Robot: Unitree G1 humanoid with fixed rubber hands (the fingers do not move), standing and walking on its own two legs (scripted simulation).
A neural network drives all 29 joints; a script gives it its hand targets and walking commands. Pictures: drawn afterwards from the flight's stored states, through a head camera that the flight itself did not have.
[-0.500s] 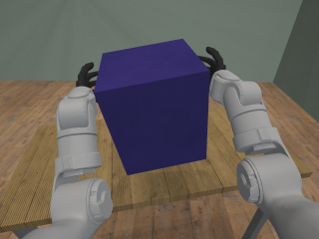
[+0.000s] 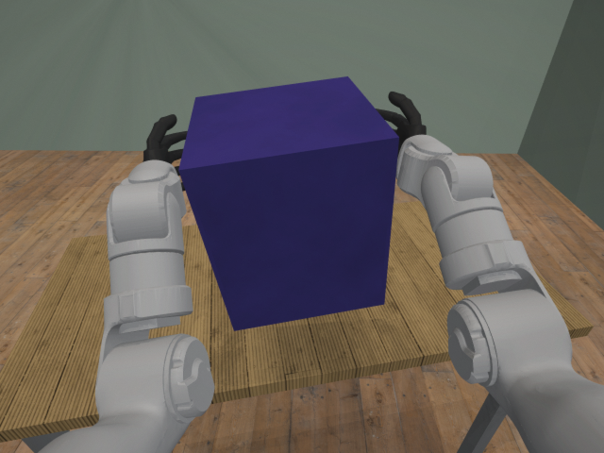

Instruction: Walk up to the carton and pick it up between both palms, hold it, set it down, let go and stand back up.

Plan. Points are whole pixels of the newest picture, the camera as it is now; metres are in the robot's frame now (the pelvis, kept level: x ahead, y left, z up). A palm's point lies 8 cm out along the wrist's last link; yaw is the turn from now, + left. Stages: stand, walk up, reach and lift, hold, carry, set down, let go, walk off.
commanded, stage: hold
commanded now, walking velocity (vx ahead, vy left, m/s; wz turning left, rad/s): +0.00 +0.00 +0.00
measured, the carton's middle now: (291, 202) +0.39 +0.00 +0.22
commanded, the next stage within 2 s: set down in 1.48 s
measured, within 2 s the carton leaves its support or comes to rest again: neither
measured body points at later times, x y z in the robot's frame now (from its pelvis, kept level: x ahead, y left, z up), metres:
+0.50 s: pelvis -0.01 +0.00 +0.00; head -0.09 +0.01 +0.44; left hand +0.37 +0.16 +0.28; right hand +0.38 -0.15 +0.29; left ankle +0.03 +0.11 -0.75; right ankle +0.01 -0.13 -0.75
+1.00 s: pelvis +0.00 +0.00 +0.00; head -0.07 +0.01 +0.44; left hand +0.38 +0.16 +0.28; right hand +0.39 -0.15 +0.31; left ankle +0.03 +0.11 -0.75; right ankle +0.01 -0.13 -0.75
